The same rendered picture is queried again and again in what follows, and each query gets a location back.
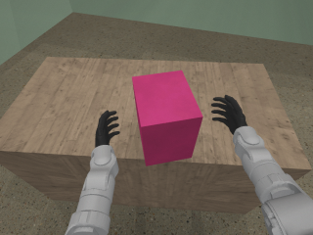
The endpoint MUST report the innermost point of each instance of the pedestal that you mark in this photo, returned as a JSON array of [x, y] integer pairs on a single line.
[[49, 132]]

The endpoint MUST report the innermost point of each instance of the left robot hand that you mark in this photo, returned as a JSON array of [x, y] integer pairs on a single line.
[[102, 136]]

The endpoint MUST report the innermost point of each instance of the right robot forearm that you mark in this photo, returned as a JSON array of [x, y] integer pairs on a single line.
[[268, 178]]

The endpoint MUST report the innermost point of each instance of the carton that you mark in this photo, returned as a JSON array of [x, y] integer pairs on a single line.
[[168, 115]]

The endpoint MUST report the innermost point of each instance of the left robot forearm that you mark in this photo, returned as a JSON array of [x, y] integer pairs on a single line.
[[92, 216]]

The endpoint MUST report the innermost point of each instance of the robot right upper arm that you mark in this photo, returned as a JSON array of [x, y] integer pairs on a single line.
[[289, 215]]

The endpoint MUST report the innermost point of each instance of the right robot hand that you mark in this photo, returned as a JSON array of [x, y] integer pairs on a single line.
[[234, 117]]

